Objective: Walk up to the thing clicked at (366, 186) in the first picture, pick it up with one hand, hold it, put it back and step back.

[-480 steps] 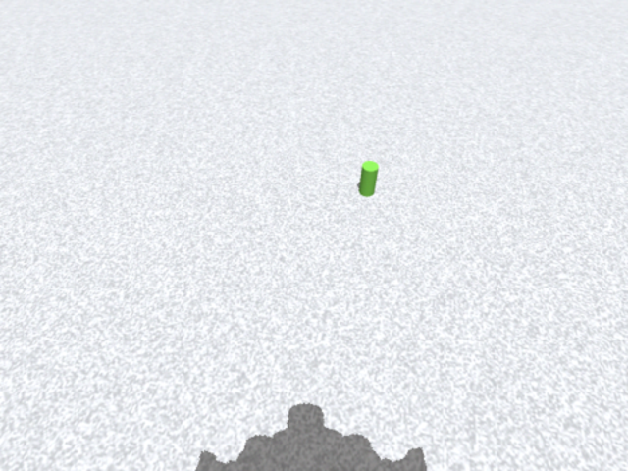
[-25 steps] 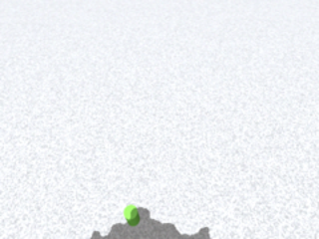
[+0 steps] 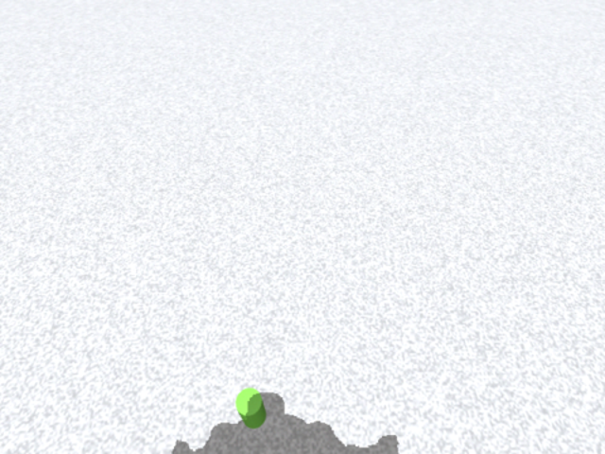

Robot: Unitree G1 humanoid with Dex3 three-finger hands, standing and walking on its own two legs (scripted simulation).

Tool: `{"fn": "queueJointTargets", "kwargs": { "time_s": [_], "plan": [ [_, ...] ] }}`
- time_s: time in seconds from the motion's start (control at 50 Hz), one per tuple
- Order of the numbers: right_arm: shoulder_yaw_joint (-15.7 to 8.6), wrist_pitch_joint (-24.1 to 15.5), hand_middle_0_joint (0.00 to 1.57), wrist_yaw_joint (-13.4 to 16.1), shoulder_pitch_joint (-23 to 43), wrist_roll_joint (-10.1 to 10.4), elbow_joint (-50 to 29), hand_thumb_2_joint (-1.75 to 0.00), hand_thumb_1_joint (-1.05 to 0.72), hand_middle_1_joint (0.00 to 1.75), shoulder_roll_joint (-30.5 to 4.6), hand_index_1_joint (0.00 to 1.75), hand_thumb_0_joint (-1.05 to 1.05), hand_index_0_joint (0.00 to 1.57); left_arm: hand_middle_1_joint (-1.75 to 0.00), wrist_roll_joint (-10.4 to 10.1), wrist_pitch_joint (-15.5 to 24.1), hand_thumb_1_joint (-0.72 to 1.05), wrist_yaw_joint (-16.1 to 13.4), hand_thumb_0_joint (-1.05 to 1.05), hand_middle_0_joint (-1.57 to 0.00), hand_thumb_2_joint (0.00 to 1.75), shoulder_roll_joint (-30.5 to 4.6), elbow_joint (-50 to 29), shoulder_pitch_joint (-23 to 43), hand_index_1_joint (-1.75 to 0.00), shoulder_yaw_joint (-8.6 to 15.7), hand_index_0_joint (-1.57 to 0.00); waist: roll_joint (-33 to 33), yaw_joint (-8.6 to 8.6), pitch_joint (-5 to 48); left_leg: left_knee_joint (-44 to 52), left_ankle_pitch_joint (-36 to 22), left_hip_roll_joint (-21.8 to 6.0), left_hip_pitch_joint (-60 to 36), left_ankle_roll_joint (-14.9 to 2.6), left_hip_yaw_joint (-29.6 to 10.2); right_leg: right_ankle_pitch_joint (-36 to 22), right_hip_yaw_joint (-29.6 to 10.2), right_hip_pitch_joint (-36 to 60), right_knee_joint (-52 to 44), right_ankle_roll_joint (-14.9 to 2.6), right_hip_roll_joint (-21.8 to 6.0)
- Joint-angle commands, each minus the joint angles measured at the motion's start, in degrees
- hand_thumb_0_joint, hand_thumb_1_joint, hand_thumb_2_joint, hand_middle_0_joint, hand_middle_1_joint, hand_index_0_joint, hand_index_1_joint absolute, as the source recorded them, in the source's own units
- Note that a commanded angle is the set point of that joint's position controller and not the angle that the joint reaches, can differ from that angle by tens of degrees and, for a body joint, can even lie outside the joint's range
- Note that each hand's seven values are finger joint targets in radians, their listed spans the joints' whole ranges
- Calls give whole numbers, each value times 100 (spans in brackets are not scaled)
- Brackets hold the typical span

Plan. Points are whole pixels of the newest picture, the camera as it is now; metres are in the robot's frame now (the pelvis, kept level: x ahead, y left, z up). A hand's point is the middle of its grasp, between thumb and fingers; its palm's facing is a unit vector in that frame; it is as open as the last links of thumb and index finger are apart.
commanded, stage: go down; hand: left
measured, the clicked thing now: (251, 408) +0.35 +0.17 -0.70
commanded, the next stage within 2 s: none
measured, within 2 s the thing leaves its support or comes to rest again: neither
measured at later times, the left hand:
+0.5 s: hand (138, 451) +0.16 +0.27 -0.19, palm faces +0.06 -0.95 -0.31, open 14.4 cm
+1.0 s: hand out of the picture +0.14 +0.29 -0.22, palm faces +0.10 -0.95 -0.28, open 17.3 cm
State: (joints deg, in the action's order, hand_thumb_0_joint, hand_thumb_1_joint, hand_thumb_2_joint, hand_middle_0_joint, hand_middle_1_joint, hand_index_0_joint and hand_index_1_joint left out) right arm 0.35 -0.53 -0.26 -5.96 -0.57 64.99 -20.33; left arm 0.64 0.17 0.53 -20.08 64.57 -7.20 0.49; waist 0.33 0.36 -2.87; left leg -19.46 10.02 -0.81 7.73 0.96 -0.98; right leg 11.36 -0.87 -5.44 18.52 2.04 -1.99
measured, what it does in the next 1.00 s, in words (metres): lowers itself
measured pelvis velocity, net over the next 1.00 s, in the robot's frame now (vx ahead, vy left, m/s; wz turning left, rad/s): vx -0.01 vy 0.00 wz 0.00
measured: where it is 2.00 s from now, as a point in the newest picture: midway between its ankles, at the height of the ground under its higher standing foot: outside the picture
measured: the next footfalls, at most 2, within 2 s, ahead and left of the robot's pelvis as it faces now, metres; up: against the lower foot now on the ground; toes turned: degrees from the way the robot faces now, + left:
none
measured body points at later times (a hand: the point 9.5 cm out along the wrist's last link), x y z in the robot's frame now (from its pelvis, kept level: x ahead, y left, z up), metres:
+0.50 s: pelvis -0.01 +0.00 -0.05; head +0.06 +0.01 +0.40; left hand +0.16 +0.32 -0.16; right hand +0.10 -0.26 -0.16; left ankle +0.01 +0.13 -0.75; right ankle -0.01 -0.14 -0.75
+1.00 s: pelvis -0.01 +0.00 -0.11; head +0.09 +0.03 +0.33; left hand +0.14 +0.34 -0.20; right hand +0.18 -0.24 -0.19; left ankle +0.01 +0.13 -0.75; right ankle -0.01 -0.14 -0.75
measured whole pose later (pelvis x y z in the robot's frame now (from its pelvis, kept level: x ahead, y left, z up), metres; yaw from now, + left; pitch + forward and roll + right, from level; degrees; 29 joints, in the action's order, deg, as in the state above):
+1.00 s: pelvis -0.01 +0.00 -0.11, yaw +0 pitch +20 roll -3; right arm -0.5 -7.5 2.5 -9.9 -0.1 29.9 -13.5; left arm -0.3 -7.5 9.8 -21.4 26.4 -14.6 18.3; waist -0.3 -1.5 7.5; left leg -70.1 31.3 -1.7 58.6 1.4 -4.2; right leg 32.4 0.7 -54.6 67.2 1.9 -0.1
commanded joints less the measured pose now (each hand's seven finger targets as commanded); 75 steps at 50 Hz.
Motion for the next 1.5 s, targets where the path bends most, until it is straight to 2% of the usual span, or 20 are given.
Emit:
{"fn": "queueJointTargets", "kwargs": {
  "time_s": [0.0, 0.08, 0.1, 0.12, 0.16, 0.2, 0.24, 0.3, 0.36, 0.54, 0.7, 0.98, 1.06, 1.2, 1.28, 1.36, 1.38, 1.4, 1.42, 1.48],
  "plan": [
    [-260, -125, 20, 52, 227, 28, -363, -90, -90, 30, -1223, 30, 0, 20, -30, -2, 125, 90, -90, 0, -20, 90, -1265, -301, 183, -30, 204, -20, -59, -28, 372, 313, -761, -639, -186, -203, -485, -644, -339, -83, -249, -277, -536],
    [-261, -118, 21, 55, 226, 13, -375, -93, -97, 30, -1242, 30, 0, 21, -22, -1, 131, 82, -95, 0, -23, 82, -1260, -338, 179, -22, 203, -20, -38, -23, 429, 259, -864, -640, -229, -218, -442, -770, -349, -77, -248, -275, -553],
    [14, -411, 20, 173, 76, 395, -1989, -93, -101, 30, -267, 30, 0, 20, -14, -311, 698, 74, -166, 0, -15, 74, -283, -2349, 2190, -14, 214, -12, -11, -702, 65, -115, 95, 65, 505, -141, 317, -329, 155, -1451, 185, -196, 213],
    [-26, -410, 20, 243, -192, 387, -1656, -93, -100, 30, -433, 30, 0, 20, -6, -302, 679, 66, -224, 0, -7, 66, -616, -1981, 2857, -6, 337, -4, -120, -548, 303, -237, 183, 115, 408, -136, 297, -212, 216, -1218, 256, -188, 193],
    [-181, -302, 20, 272, -438, 392, -1743, -93, -98, 30, -600, 30, 0, 20, -8, -178, 358, 50, -200, 0, 0, 50, -1086, -619, 1500, -7, 760, 0, -395, -280, 264, -572, 216, 119, 880, -161, 324, 47, 304, -1305, 481, -219, 238],
    [-348, -334, 20, 345, -669, 312, -1919, -92, -97, 30, -641, 30, 0, 20, -8, -2, 365, 34, -131, 0, 0, 34, -1624, -893, 1851, -7, 1096, -1, -202, -178, 1019, -882, -111, 111, 906, -148, 285, -282, 250, -1294, 849, -241, 238],
    [-477, -366, 20, 290, -860, 198, -2094, -91, -95, 30, -592, 30, 0, 20, -8, 226, 251, 21, 22, 0, 0, 25, -1518, -453, 1133, -8, 1255, -1, -179, -183, 1464, -1368, -418, 131, 1237, -134, 244, -643, 227, -1421, 1295, -239, 218],
    [-552, -376, 20, 210, -810, 144, -2524, -90, -91, 30, -484, 30, 0, 20, -9, 384, 42, 3, 168, 0, -3, 20, -1524, -734, 485, -9, 1600, -3, 268, 183, 1889, -1647, -633, 192, 1473, -80, 246, -678, 203, -1346, 1656, -311, 222],
    [-524, -396, 20, 164, -613, 165, -2873, -90, -89, 30, -414, 30, 0, 20, -10, 374, -247, -11, 257, 0, -4, 17, -1077, -825, 583, -9, 1419, -4, 231, 41, 1472, -1902, -366, 124, 1972, -50, 183, -300, 261, -1925, 1885, -324, 277],
    [-638, -640, 20, 163, -735, 178, -3582, -89, -85, 30, -358, 30, 0, 20, -10, 197, -273, -49, 586, 0, -5, 8, -1235, -2906, 300, -10, 1761, -5, 308, -119, 2046, -2950, 171, -39, 2742, -80, 22, 357, 335, -3228, 3102, -314, 333],
    [-589, -761, 20, 317, -747, 161, -3906, -89, -86, 30, -300, 30, 0, 20, -7, 118, -618, -54, 560, 0, -7, 5, -1311, -4205, -451, -8, 1944, -6, 443, -174, 2480, -3510, -85, -88, 2931, -118, -12, 93, 279, -3549, 3536, -291, 270],
    [-513, -987, 20, 311, -566, 51, -4227, -90, -91, 30, -229, 30, 0, 20, -6, -201, -433, -54, 1049, 0, -7, 3, -1285, -4459, -1244, -6, 2348, -7, 431, -162, 2609, -4486, -89, -51, 3918, -160, -74, 148, 338, -4476, 4437, -294, 260],
    [-545, -1053, 20, 264, -471, 30, -4247, -90, -92, 30, -314, 30, 0, 20, -6, -296, -46, -54, 1261, 0, -7, 4, -1619, -4468, -721, -6, 2646, -7, 456, -161, 2669, -4927, 172, -45, 4453, -185, -111, 439, 326, -5108, 4912, -309, 253],
    [-565, -1262, 20, 273, -371, 22, -4040, -90, -91, 30, -488, 30, 0, 20, -12, -636, 1242, -61, 1832, 0, -6, 8, -2049, -3885, 654, -11, 2995, -7, 504, -223, 3015, -5816, 1866, -20, 5782, -186, -205, 1874, 132, -6505, 5839, -311, 230],
    [-574, -1254, 20, 319, -403, 12, -3922, -90, -89, 30, -677, 30, 0, 20, -12, -712, 1501, -56, 2122, 0, -5, 10, -2478, -3901, 818, -12, 3240, -6, 938, -35, 3793, -6062, 1487, -61, 5511, -104, -346, 1668, 202, -6995, 6398, -364, 253],
    [-534, -1181, 20, 304, -431, 28, -3766, -89, -87, 30, -764, 30, 0, 20, -12, -805, 1550, -59, 2167, 0, -5, 10, -2942, -3842, 1000, -12, 3817, -5, 1057, 268, 4391, -6302, 1039, -61, 5386, -98, -443, 1410, 337, -7277, 6801, -409, 299],
    [-501, -1148, 20, 295, -462, 38, -3669, -89, -87, 30, -748, 30, 0, 20, -12, -841, 1467, -59, 2215, 0, -6, 10, -2618, -3418, 801, -12, 3610, -6, 963, 217, 4260, -6350, 968, -49, 5452, -102, -463, 1414, 356, -7364, 6838, -416, 300],
    [-513, -1140, 20, 288, -399, 43, -3764, -89, -87, 30, -808, 30, 0, 20, -12, -886, 1479, -59, 2220, 0, -5, 11, -2937, -3716, 898, -12, 3909, -5, 979, 315, 4441, -6416, 844, -52, 5480, -107, -453, 1310, 377, -7340, 6908, -420, 318],
    [-497, -1118, 20, 279, -408, 38, -3661, -90, -87, 30, -789, 30, 0, 20, -11, -882, 1450, -56, 2278, 0, -5, 12, -2762, -3445, 906, -12, 3743, -4, 954, 225, 4398, -6529, 713, -47, 5531, -109, -456, 1231, 386, -7436, 6985, -424, 316],
    [-461, -1085, 20, 263, -359, 49, -3599, -89, -87, 30, -768, 30, 0, 20, -12, -1001, 1482, -59, 2448, 0, -5, 11, -2841, -3124, 1324, -12, 3871, -5, 591, 76, 4101, -6919, 1043, -23, 6282, -200, -355, 1361, 352, -7508, 7035, -390, 340]
  ]
}}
